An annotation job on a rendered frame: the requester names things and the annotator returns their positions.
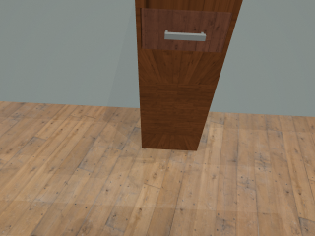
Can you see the cabinet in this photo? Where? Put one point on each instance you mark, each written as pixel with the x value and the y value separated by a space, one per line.
pixel 177 87

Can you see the drawer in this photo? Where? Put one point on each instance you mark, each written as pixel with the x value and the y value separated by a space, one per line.
pixel 213 24

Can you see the handle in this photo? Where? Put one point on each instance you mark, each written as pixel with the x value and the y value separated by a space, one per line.
pixel 184 36

